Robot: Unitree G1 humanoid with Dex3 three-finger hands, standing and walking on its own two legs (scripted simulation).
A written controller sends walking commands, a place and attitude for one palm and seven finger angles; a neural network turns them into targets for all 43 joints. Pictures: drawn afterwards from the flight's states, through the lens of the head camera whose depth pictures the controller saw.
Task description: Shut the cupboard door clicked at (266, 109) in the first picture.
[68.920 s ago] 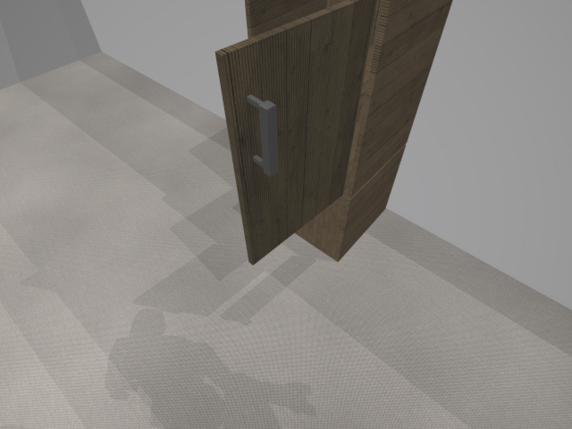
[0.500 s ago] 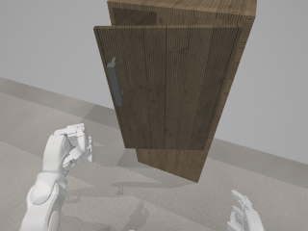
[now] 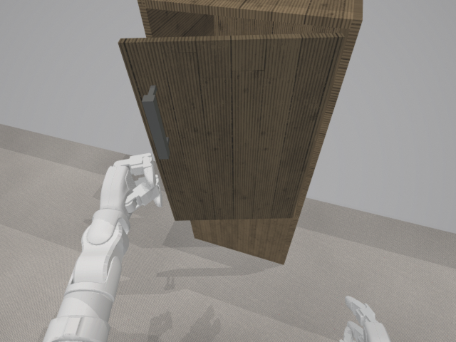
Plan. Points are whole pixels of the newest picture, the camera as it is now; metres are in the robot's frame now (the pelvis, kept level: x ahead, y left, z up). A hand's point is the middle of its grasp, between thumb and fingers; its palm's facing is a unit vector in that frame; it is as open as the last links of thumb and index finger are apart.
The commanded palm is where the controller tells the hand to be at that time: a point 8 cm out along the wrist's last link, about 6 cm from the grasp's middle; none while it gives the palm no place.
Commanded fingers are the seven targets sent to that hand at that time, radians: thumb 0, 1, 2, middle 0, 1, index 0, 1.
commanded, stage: bring the fist close to the handle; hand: left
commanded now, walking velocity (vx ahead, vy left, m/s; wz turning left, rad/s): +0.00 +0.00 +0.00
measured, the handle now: (158, 123) +0.51 +0.17 +0.11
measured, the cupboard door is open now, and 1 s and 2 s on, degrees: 19 19 3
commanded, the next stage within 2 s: push the door shut along its arc in 0.64 s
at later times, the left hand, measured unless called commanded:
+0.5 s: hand (163, 158) +0.40 +0.14 +0.11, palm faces +0.06 -1.00 -0.01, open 3.1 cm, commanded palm +0.37 +0.19 +0.11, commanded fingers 0.00 0.90 0.90 -1.30 -1.50 -1.30 -1.50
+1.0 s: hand (164, 150) +0.43 +0.14 +0.11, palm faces +0.00 -1.00 -0.03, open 3.1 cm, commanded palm +0.41 +0.19 +0.11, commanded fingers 0.00 0.90 0.90 -1.30 -1.50 -1.30 -1.50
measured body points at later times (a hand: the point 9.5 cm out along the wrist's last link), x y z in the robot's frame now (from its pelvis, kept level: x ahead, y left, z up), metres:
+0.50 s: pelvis +0.00 +0.00 +0.00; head +0.02 -0.01 +0.45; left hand +0.40 +0.19 +0.12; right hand +0.09 -0.25 -0.12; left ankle +0.06 +0.13 -0.72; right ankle -0.04 -0.10 -0.72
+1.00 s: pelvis -0.01 +0.00 +0.00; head +0.03 +0.00 +0.44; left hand +0.42 +0.20 +0.12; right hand +0.10 -0.25 -0.12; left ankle +0.06 +0.13 -0.72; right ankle -0.04 -0.10 -0.72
